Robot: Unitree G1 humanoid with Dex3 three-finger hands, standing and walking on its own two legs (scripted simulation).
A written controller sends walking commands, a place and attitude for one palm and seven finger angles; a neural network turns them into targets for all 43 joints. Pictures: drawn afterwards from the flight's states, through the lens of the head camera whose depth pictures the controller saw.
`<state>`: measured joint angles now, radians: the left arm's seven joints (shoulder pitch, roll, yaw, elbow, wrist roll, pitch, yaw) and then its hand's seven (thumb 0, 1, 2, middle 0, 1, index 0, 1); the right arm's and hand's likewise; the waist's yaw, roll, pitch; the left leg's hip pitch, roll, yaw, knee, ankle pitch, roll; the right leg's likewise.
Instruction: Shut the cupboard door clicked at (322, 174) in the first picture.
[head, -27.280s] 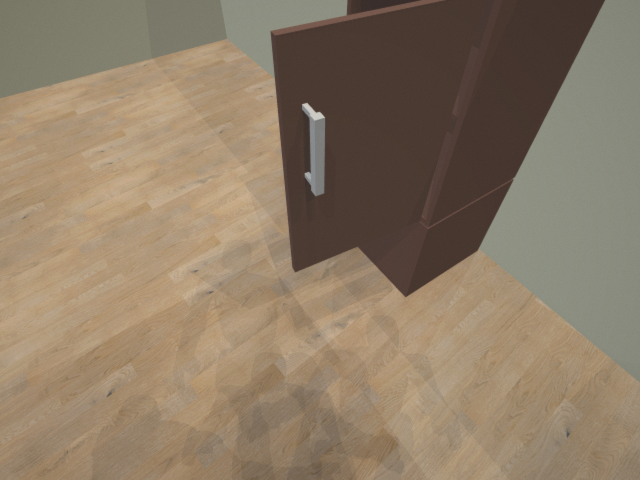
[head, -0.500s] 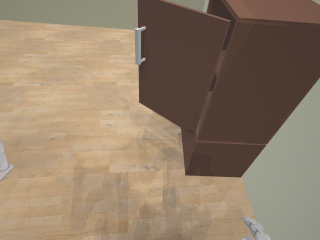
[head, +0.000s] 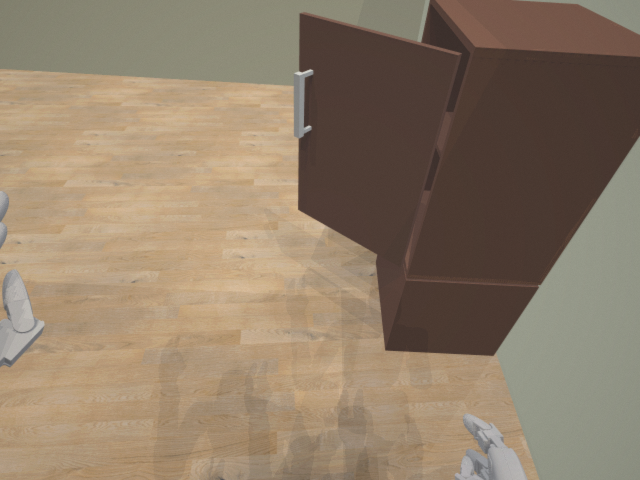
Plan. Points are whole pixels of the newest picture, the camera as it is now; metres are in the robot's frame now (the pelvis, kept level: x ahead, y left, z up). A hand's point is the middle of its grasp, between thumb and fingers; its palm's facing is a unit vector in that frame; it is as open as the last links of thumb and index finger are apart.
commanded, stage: stop stepping back and stand still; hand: left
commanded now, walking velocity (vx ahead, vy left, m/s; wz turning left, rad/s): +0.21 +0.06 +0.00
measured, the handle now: (303, 104) +1.00 +0.10 +0.05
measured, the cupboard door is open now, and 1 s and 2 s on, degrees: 52 52 52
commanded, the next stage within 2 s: let the arm hang, fingers relaxed in 0.84 s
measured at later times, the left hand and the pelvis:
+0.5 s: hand (29, 312) +0.22 +0.30 +0.17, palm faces +0.45 -0.77 -0.45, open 7.4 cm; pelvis +0.01 +0.03 +0.00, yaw -1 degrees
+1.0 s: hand (50, 336) +0.24 +0.31 +0.10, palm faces +0.30 -0.82 -0.48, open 7.4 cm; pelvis +0.02 +0.05 +0.00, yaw -1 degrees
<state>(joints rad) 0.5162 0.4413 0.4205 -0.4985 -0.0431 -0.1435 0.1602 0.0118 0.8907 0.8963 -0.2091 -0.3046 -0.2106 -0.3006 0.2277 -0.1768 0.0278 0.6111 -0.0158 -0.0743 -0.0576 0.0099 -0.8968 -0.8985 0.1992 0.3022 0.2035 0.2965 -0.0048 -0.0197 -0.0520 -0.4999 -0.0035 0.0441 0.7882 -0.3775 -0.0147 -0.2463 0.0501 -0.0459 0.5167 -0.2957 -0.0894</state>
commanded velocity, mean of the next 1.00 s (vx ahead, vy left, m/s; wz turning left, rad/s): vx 0.01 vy -0.03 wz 0.00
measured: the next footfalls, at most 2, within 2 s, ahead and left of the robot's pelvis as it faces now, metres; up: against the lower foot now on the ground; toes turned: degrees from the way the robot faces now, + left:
left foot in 0.20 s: +0.05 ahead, +0.16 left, +0.00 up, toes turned +2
right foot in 0.40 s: +0.07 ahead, -0.06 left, +0.00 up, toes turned -4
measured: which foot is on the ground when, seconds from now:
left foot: up 0.00-0.18, down 0.20-1.00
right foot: down 0.00-0.22, up 0.24-0.38, down 0.40-1.00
